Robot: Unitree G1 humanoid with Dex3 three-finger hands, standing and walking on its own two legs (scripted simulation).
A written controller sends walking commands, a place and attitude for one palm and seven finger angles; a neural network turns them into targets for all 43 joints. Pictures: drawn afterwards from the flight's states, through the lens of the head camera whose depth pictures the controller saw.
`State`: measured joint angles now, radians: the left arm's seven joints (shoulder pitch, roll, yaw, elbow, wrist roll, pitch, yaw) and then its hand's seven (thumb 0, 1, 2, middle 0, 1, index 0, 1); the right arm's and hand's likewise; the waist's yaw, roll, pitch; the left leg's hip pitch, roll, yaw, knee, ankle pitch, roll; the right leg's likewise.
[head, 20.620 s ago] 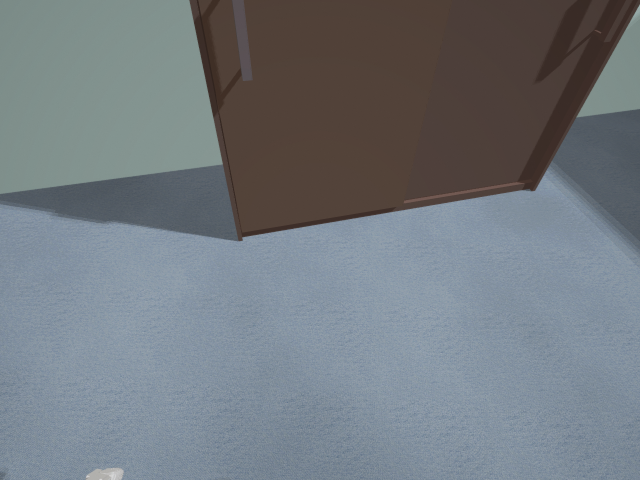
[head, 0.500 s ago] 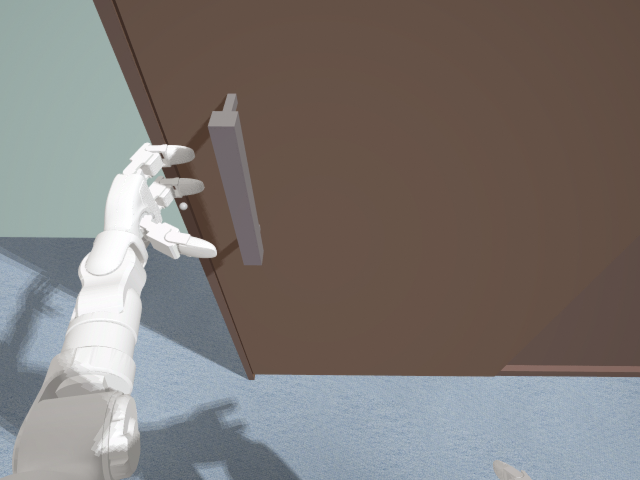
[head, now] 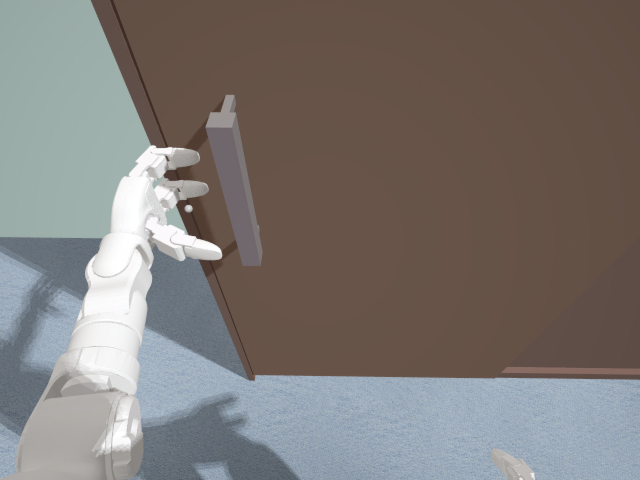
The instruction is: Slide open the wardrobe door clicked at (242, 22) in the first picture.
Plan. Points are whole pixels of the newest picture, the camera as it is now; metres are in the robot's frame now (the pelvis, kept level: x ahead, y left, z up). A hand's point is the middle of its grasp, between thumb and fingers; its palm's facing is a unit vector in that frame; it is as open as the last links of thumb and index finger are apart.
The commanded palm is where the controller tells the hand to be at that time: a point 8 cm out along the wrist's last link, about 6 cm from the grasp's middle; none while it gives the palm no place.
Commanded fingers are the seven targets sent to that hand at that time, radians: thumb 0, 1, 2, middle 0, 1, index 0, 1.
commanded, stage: move the hooked fingers beside the handle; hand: left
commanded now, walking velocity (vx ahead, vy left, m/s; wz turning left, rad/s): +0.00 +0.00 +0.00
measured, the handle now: (242, 190) +0.46 +0.11 +0.10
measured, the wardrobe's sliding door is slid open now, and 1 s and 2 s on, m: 0.00 0.00 0.00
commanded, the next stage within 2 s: feel for the door with the fingertips in 0.16 s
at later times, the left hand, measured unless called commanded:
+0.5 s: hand (201, 211) +0.42 +0.16 +0.11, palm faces +0.00 -1.00 -0.01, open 14.0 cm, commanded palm +0.39 +0.21 +0.11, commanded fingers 0.00 -0.50 0.30 -0.30 -1.20 -0.30 -1.20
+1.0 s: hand (205, 207) +0.42 +0.15 +0.11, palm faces +0.00 -1.00 -0.02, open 13.7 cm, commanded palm +0.40 +0.20 +0.11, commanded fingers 0.00 -0.50 0.30 -0.30 -1.20 -0.30 -1.20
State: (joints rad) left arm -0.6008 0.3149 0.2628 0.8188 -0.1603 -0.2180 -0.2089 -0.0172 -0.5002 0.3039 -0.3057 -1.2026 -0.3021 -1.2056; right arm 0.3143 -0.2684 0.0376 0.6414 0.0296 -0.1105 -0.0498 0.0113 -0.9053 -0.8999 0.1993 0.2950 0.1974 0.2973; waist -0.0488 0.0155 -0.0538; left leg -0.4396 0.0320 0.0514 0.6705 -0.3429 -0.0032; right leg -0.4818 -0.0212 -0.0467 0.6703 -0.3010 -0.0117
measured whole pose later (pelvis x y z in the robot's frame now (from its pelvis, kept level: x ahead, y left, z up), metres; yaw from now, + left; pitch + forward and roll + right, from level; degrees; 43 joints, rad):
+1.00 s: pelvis +0.00 +0.00 +0.00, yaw +0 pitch +6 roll +0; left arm -0.64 0.26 0.21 0.84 -0.15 -0.24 -0.14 -0.02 -0.50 0.30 -0.35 -1.23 -0.34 -1.23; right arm 0.31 -0.26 0.03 0.67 0.03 -0.11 -0.04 0.01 -0.91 -0.90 0.20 0.29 0.20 0.30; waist -0.04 0.02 -0.05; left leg -0.44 0.03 0.04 0.68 -0.34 0.00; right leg -0.48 -0.02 -0.05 0.67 -0.30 -0.01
